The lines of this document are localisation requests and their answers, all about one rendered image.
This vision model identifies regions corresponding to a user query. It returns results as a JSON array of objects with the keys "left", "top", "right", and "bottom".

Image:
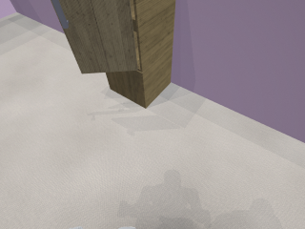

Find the handle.
[{"left": 51, "top": 0, "right": 69, "bottom": 29}]

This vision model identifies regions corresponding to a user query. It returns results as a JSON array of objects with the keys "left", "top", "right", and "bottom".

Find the cupboard door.
[{"left": 51, "top": 0, "right": 138, "bottom": 74}]

